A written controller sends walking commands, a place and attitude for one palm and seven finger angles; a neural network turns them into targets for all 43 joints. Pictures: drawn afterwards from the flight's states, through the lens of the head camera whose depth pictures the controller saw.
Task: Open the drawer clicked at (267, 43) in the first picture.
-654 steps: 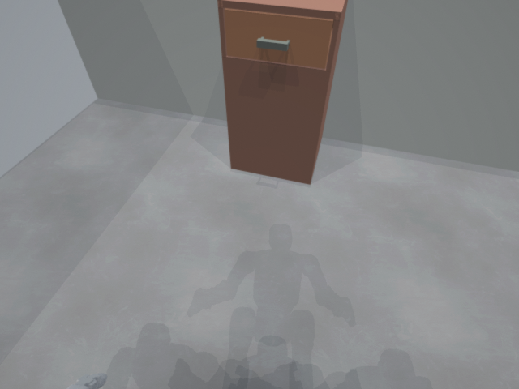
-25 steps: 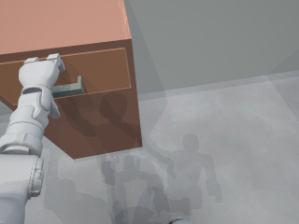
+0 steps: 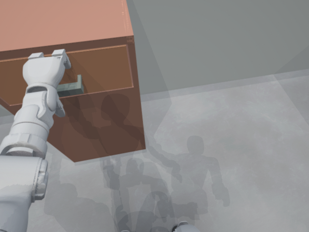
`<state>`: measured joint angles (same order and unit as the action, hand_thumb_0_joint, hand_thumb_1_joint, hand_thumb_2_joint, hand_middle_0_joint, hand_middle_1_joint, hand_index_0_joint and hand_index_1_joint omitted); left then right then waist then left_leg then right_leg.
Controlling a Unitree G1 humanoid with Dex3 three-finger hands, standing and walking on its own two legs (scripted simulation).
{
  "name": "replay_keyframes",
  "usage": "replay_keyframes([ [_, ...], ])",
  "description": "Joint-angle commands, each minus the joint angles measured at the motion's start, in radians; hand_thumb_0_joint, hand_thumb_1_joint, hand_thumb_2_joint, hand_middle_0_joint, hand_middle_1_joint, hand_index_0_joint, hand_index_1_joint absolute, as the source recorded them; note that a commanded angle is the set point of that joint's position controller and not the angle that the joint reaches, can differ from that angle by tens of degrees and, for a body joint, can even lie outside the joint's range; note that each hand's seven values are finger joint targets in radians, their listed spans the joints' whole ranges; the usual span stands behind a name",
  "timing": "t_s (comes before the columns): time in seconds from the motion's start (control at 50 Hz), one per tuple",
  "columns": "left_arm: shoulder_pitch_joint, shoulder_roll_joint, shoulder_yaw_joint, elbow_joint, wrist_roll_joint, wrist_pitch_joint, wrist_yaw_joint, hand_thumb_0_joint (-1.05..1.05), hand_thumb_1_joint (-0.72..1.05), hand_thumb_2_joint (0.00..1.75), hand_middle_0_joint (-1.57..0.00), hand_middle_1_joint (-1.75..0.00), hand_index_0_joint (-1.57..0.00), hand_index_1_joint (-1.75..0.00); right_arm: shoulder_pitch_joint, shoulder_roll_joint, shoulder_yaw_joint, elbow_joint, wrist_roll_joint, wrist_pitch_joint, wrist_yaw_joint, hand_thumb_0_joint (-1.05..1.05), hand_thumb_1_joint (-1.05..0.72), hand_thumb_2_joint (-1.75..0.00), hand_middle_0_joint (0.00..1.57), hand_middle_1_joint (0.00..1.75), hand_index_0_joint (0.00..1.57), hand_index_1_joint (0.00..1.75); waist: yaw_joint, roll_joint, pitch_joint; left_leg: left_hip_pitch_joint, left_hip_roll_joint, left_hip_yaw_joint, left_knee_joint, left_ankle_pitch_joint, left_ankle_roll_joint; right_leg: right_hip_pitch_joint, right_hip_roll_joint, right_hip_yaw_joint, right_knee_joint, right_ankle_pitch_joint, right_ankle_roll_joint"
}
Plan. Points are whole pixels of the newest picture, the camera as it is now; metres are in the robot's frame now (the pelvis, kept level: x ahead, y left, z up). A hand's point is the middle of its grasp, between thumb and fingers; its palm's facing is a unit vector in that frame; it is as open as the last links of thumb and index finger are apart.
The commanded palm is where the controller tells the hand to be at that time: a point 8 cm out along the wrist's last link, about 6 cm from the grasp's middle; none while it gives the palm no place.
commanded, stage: move the hooked fingers above the handle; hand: left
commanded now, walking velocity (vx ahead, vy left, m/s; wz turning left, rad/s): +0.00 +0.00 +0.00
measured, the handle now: (62, 85) +0.54 +0.25 +0.01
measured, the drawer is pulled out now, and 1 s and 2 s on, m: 0.00 0.00 0.00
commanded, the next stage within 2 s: lower the fingers behind the handle in 0.48 s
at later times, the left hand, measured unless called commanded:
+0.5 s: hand (59, 85) +0.50 +0.23 +0.06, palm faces +0.04 -0.03 -1.00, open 13.8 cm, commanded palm +0.48 +0.26 +0.12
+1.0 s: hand (43, 100) +0.47 +0.28 +0.04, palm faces -0.10 -0.01 -0.99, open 13.8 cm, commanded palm +0.46 +0.28 +0.09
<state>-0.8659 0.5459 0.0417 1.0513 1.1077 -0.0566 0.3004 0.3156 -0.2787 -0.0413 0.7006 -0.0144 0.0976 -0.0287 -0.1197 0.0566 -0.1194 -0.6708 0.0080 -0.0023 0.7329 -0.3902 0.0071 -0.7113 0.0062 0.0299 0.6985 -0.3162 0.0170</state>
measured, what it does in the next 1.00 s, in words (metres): stands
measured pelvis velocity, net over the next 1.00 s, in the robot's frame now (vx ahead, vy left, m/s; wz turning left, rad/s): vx -0.01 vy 0.00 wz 0.02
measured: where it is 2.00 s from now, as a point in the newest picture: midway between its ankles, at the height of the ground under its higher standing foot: outside the picture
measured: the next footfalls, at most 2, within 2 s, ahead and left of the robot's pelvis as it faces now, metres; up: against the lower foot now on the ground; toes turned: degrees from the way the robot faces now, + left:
none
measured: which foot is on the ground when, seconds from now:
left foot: down 0.00-1.00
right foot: down 0.00-1.00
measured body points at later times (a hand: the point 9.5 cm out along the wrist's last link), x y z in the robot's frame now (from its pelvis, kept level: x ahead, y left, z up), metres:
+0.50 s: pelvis +0.00 +0.01 +0.00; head +0.10 +0.00 +0.43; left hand +0.49 +0.23 +0.11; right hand +0.00 -0.28 -0.13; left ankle -0.04 +0.11 -0.71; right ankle +0.00 -0.13 -0.71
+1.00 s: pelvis -0.01 +0.00 -0.01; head +0.11 +0.00 +0.43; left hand +0.47 +0.27 +0.09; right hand +0.00 -0.29 -0.13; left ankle -0.04 +0.11 -0.71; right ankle +0.00 -0.13 -0.71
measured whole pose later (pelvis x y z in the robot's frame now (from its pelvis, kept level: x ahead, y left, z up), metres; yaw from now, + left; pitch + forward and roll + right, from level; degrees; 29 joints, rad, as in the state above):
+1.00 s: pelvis -0.01 +0.00 -0.01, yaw +1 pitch +20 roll -1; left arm -0.83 0.63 0.04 1.04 1.09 -0.20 0.20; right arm 0.38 -0.29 -0.07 0.72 -0.01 0.07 -0.06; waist -0.10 0.03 -0.11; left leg -0.73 0.01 -0.03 0.78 -0.40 0.00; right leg -0.75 0.01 0.01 0.73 -0.32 0.01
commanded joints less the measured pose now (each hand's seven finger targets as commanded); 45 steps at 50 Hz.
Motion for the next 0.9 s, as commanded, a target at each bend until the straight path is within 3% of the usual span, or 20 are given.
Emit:
replay_keyframes([
  [0.0, -0.440, 0.430, 0.099, -0.126, -0.026, 0.103, 0.021, 0.00, -0.50, 0.30, -0.30, -1.20, -0.30, -1.20, 0.113, -0.158, -0.044, -0.063, 0.008, -0.005, -0.021, 0.00, -0.90, -0.90, 0.20, 0.30, 0.20, 0.30, 0.031, -0.044, -0.459, 0.140, -0.039, 0.047, -0.067, 0.437, 0.033, 0.405, 0.026, -0.044, -0.052, 0.432, -0.028],
  [0.06, -0.438, 0.419, 0.068, -0.102, -0.039, 0.089, -0.040, 0.00, -0.50, 0.30, -0.30, -1.20, -0.30, -1.20, 0.124, -0.165, -0.045, -0.059, 0.022, -0.012, -0.038, 0.00, -0.90, -0.90, 0.20, 0.30, 0.20, 0.30, 0.009, -0.086, -0.423, 0.142, -0.035, 0.048, -0.085, 0.366, 0.042, 0.402, 0.023, -0.032, -0.082, 0.391, -0.019],
  [0.1, -0.456, 0.356, 0.018, -0.116, -0.041, 0.048, -0.087, 0.00, -0.50, 0.30, -0.30, -1.20, -0.30, -1.20, 0.143, -0.164, -0.052, -0.059, 0.025, -0.020, -0.048, 0.00, -0.90, -0.90, 0.20, 0.30, 0.20, 0.30, -0.013, -0.074, -0.414, 0.185, -0.030, 0.042, -0.088, 0.373, 0.045, 0.373, 0.025, -0.031, -0.099, 0.381, -0.022],
  [0.12, -0.445, 0.341, 0.004, -0.133, -0.041, 0.020, -0.106, 0.00, -0.50, 0.30, -0.30, -1.20, -0.30, -1.20, 0.154, -0.161, -0.054, -0.057, 0.025, -0.026, -0.050, 0.00, -0.90, -0.90, 0.20, 0.30, 0.20, 0.30, -0.007, -0.035, -0.414, 0.203, -0.029, 0.040, -0.089, 0.377, 0.044, 0.356, 0.026, -0.031, -0.100, 0.368, -0.025],
  [0.16, -0.431, 0.237, -0.074, -0.148, -0.044, -0.027, -0.139, 0.00, -0.50, 0.30, -0.30, -1.20, -0.30, -1.20, 0.165, -0.153, -0.061, -0.052, 0.024, -0.033, -0.055, 0.00, -0.90, -0.90, 0.20, 0.30, 0.20, 0.30, -0.031, -0.027, -0.372, 0.241, -0.027, 0.030, -0.082, 0.370, 0.044, 0.283, 0.033, -0.036, -0.113, 0.327, -0.029],
  [0.2, -0.474, 0.177, -0.115, -0.180, -0.053, -0.074, -0.153, 0.00, -0.50, 0.30, -0.30, -1.20, -0.30, -1.20, 0.178, -0.149, -0.067, -0.037, 0.020, -0.038, -0.055, 0.00, -0.90, -0.90, 0.20, 0.30, 0.20, 0.30, -0.053, -0.002, -0.326, 0.273, -0.021, 0.017, -0.074, 0.375, 0.041, 0.208, 0.037, -0.042, -0.116, 0.286, -0.035],
  [0.28, -0.521, 0.248, -0.029, -0.241, -0.059, -0.135, -0.104, 0.00, -0.50, 0.30, -0.30, -1.20, -0.30, -1.20, 0.195, -0.146, -0.070, -0.030, 0.011, -0.044, -0.048, 0.00, -0.90, -0.90, 0.20, 0.30, 0.20, 0.30, -0.028, 0.072, -0.364, 0.289, -0.025, -0.006, -0.055, 0.405, 0.027, 0.161, 0.042, -0.049, -0.079, 0.254, -0.049],
  [0.32, -0.552, 0.339, 0.050, -0.244, -0.043, -0.138, -0.048, 0.00, -0.50, 0.30, -0.30, -1.20, -0.30, -1.20, 0.196, -0.148, -0.066, -0.020, 0.003, -0.045, -0.041, 0.00, -0.90, -0.90, 0.20, 0.30, 0.20, 0.30, -0.009, 0.109, -0.402, 0.267, -0.028, -0.010, -0.038, 0.448, 0.021, 0.164, 0.043, -0.054, -0.049, 0.276, -0.053],
  [0.36, -0.530, 0.372, 0.093, -0.224, -0.026, -0.106, 0.015, 0.00, -0.50, 0.30, -0.30, -1.20, -0.30, -1.20, 0.185, -0.148, -0.061, -0.023, -0.008, -0.042, -0.027, 0.00, -0.90, -0.90, 0.20, 0.30, 0.20, 0.30, 0.011, 0.122, -0.436, 0.248, -0.029, -0.011, -0.022, 0.504, 0.013, 0.170, 0.043, -0.066, -0.017, 0.303, -0.055],
  [0.4, -0.528, 0.452, 0.152, -0.202, -0.011, -0.050, 0.066, 0.00, -0.50, 0.30, -0.30, -1.20, -0.30, -1.20, 0.172, -0.159, -0.054, -0.020, -0.017, -0.037, -0.015, 0.00, -0.90, -0.90, 0.20, 0.30, 0.20, 0.30, 0.032, 0.103, -0.477, 0.201, -0.033, -0.005, -0.010, 0.530, 0.011, 0.216, 0.042, -0.071, 0.008, 0.343, -0.053],
  [0.42, -0.517, 0.439, 0.138, -0.192, -0.004, -0.017, 0.083, 0.00, -0.50, 0.30, -0.30, -1.20, -0.30, -1.20, 0.165, -0.156, -0.051, -0.029, -0.017, -0.035, -0.008, 0.00, -0.90, -0.90, 0.20, 0.30, 0.20, 0.30, 0.037, 0.133, -0.499, 0.203, -0.033, 0.001, -0.009, 0.545, 0.009, 0.227, 0.041, -0.071, 0.015, 0.359, -0.051],
  [0.44, -0.496, 0.416, 0.126, -0.179, 0.000, 0.017, 0.093, 0.00, -0.50, 0.30, -0.30, -1.20, -0.30, -1.20, 0.162, -0.154, -0.053, -0.032, -0.017, -0.034, -0.001, 0.00, -0.90, -0.90, 0.20, 0.30, 0.20, 0.30, 0.039, 0.120, -0.516, 0.214, -0.030, 0.005, -0.006, 0.577, 0.008, 0.237, 0.042, -0.076, 0.018, 0.379, -0.050],
  [0.5, -0.512, 0.459, 0.145, -0.167, -0.005, 0.089, 0.099, 0.00, -0.50, 0.30, -0.30, -1.20, -0.30, -1.20, 0.146, -0.165, -0.047, -0.033, -0.014, -0.020, 0.001, 0.00, -0.90, -0.90, 0.20, 0.30, 0.20, 0.30, 0.037, 0.042, -0.543, 0.188, -0.031, 0.017, -0.015, 0.561, 0.016, 0.318, 0.039, -0.067, 0.002, 0.428, -0.041],
  [0.52, -0.531, 0.460, 0.132, -0.161, -0.009, 0.107, 0.093, 0.00, -0.50, 0.30, -0.30, -1.20, -0.30, -1.20, 0.143, -0.165, -0.046, -0.033, -0.007, -0.015, -0.002, 0.00, -0.90, -0.90, 0.20, 0.30, 0.20, 0.30, 0.024, 0.022, -0.540, 0.181, -0.032, 0.023, -0.026, 0.519, 0.021, 0.333, 0.036, -0.062, -0.008, 0.423, -0.034],
  [0.6, -0.490, 0.452, 0.106, -0.086, -0.032, 0.140, 0.029, 0.00, -0.50, 0.30, -0.30, -1.20, -0.30, -1.20, 0.118, -0.166, -0.034, -0.040, 0.008, -0.004, -0.019, 0.00, -0.90, -0.90, 0.20, 0.30, 0.20, 0.30, 0.026, -0.049, -0.467, 0.141, -0.035, 0.034, -0.070, 0.413, 0.032, 0.382, 0.028, -0.050, -0.052, 0.385, -0.028],
  [0.62, -0.458, 0.423, 0.074, -0.035, -0.034, 0.146, 0.006, 0.00, -0.50, 0.30, -0.30, -1.20, -0.30, -1.20, 0.118, -0.166, -0.032, -0.040, 0.013, -0.003, -0.024, 0.00, -0.90, -0.90, 0.20, 0.30, 0.20, 0.30, 0.016, -0.063, -0.425, 0.127, -0.035, 0.040, -0.078, 0.369, 0.035, 0.369, 0.026, -0.046, -0.064, 0.360, -0.023],
  [0.68, -0.398, 0.416, 0.058, -0.007, -0.038, 0.113, -0.056, 0.00, -0.50, 0.30, -0.30, -1.20, -0.30, -1.20, 0.120, -0.171, -0.027, -0.052, 0.024, -0.007, -0.039, 0.00, -0.90, -0.90, 0.20, 0.30, 0.20, 0.30, 0.019, -0.103, -0.350, 0.102, -0.033, 0.044, -0.098, 0.294, 0.040, 0.352, 0.023, -0.038, -0.087, 0.306, -0.021],
  [0.72, -0.394, 0.418, 0.049, -0.021, -0.032, 0.067, -0.089, 0.00, -0.50, 0.30, -0.30, -1.20, -0.30, -1.20, 0.129, -0.171, -0.028, -0.059, 0.025, -0.012, -0.048, 0.00, -0.90, -0.90, 0.20, 0.30, 0.20, 0.30, 0.013, -0.093, -0.352, 0.103, -0.032, 0.045, -0.091, 0.291, 0.042, 0.345, 0.021, -0.030, -0.085, 0.310, -0.022],
  [0.78, -0.372, 0.343, 0.000, -0.062, -0.023, -0.016, -0.121, 0.00, -0.50, 0.30, -0.30, -1.20, -0.30, -1.20, 0.152, -0.165, -0.040, -0.067, 0.024, -0.029, -0.055, 0.00, -0.90, -0.90, 0.20, 0.30, 0.20, 0.30, -0.004, -0.064, -0.330, 0.125, -0.029, 0.042, -0.073, 0.289, 0.043, 0.281, 0.027, -0.031, -0.085, 0.290, -0.027],
  [0.88, -0.438, 0.320, 0.017, -0.204, -0.034, -0.153, -0.099, 0.00, -0.50, 0.30, -0.30, -1.20, -0.30, -1.20, 0.194, -0.153, -0.069, -0.051, 0.010, -0.045, -0.056, 0.00, -0.90, -0.90, 0.20, 0.30, 0.20, 0.30, -0.018, 0.024, -0.405, 0.188, -0.028, 0.021, -0.018, 0.359, 0.037, 0.202, 0.036, -0.029, -0.046, 0.296, -0.038],
])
